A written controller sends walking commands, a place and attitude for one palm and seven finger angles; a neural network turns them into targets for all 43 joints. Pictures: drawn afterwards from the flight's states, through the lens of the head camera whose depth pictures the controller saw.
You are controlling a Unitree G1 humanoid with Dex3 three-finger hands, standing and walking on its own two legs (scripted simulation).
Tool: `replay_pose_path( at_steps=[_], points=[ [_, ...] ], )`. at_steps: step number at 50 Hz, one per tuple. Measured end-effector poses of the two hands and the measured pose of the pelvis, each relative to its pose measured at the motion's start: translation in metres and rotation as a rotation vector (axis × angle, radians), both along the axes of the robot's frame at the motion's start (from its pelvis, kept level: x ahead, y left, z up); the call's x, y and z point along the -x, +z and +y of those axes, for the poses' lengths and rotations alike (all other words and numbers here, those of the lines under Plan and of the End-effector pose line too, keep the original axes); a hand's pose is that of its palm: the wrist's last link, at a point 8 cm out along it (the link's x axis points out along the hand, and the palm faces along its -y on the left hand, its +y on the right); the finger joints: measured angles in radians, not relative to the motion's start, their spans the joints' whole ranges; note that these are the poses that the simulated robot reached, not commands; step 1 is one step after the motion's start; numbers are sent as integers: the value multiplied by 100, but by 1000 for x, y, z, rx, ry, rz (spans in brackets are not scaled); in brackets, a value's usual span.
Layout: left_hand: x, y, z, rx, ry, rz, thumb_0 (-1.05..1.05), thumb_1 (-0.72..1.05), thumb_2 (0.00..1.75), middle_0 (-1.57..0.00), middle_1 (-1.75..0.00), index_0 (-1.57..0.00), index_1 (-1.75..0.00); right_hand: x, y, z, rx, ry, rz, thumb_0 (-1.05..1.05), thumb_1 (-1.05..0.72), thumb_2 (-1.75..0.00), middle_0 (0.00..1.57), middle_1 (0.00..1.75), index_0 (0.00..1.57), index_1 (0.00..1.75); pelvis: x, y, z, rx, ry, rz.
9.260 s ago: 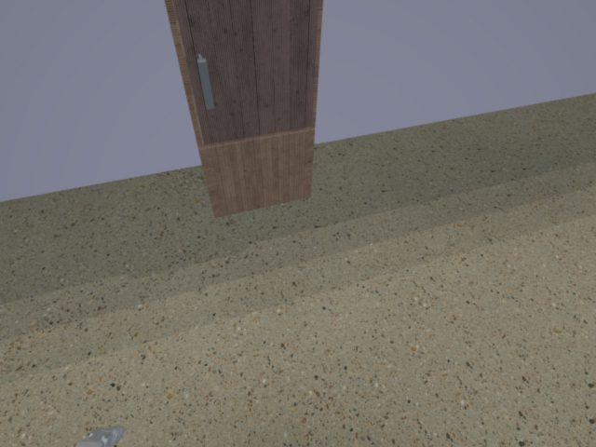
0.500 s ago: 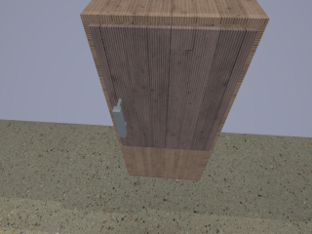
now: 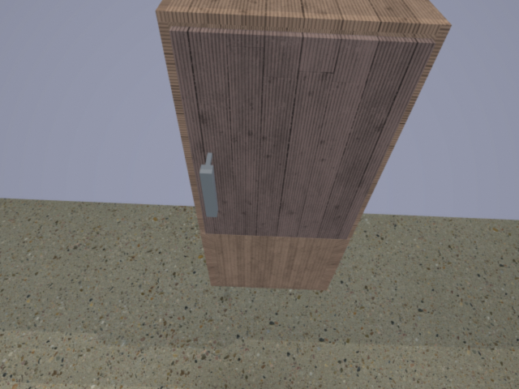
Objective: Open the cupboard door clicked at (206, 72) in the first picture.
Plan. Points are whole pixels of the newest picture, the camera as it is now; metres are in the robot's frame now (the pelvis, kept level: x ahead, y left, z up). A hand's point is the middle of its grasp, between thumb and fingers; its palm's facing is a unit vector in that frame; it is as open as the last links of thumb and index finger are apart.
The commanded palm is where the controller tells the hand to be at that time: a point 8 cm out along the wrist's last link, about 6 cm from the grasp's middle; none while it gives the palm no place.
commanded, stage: come to a stop and stand still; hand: left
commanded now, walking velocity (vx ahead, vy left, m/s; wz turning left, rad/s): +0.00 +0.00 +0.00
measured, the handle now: (210, 185) +0.55 +0.14 -0.08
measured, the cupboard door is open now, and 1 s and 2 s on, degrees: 0 0 0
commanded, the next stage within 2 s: look again from close up in 1.58 s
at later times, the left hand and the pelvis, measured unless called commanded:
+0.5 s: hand out of the picture +0.01 +0.21 -0.17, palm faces -0.01 -0.98 -0.18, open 7.3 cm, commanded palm none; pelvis +0.01 +0.04 +0.01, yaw -1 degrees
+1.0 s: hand out of the picture +0.05 +0.19 -0.17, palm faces -0.01 -0.98 -0.20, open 7.3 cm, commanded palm none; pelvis +0.04 +0.01 +0.01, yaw -1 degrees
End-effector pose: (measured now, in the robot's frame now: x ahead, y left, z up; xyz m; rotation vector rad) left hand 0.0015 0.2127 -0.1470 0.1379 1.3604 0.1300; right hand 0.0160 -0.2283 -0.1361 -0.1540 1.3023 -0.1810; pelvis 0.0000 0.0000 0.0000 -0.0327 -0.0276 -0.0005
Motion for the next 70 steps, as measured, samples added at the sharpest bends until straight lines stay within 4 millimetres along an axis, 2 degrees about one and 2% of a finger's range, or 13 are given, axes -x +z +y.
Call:
replay_pose_path(
  at_steps=[7, 11, 15, 26, 32, 38, 55, 70],
  points=[
    [-12, 13, 43, -49, -14, -43, 1, 92, 90, -20, -30, -20, -30, 32, -1, 35, -38, 5, 66, 1, -93, -90, 20, 30, 20, 30, 6, 6, 23, -18, -11, 17],
    [-12, 18, 57, -65, -24, -30, 0, 92, 90, -20, -30, -20, -30, 37, -1, 47, -52, -1, 79, 1, -93, -90, 20, 30, 20, 30, 7, 8, 31, -28, -12, 28],
    [-9, 19, 62, -66, -22, -5, 0, 92, 90, -20, -30, -20, -30, 35, 0, 51, -53, 1, 87, 1, -92, -90, 20, 30, 20, 30, 5, 10, 36, -33, -11, 35],
    [-2, 11, 42, -4, -9, 61, 0, 91, 90, -20, -30, -20, -30, 3, 7, 40, -11, 17, 58, 1, -92, -90, 20, 30, 20, 30, -11, 12, 36, -35, -14, 38],
    [-8, 7, 29, 20, -6, 71, 0, 91, 90, -20, -30, -20, -30, -15, 9, 32, 4, 26, 40, 1, -92, -90, 20, 30, 20, 30, -19, 12, 31, -36, -14, 36],
    [-19, 7, 24, 13, -7, 62, 0, 91, 90, -20, -30, -20, -30, -27, 8, 26, 6, 28, 33, 1, -92, -90, 20, 30, 20, 30, -27, 11, 25, -37, -14, 33],
    [-51, 14, 24, -38, -23, 16, 0, 91, 90, -20, -30, -20, -30, -35, 3, 10, -10, 24, 56, 0, -91, -90, 20, 30, 20, 30, -40, 11, 8, -44, -15, 32],
    [-60, 16, 13, -47, -18, -7, 0, 91, 90, -20, -30, -20, -30, -44, 4, -11, 1, 34, 55, 0, -91, -90, 20, 30, 20, 30, -45, 12, -8, -49, -8, 29]
  ],
)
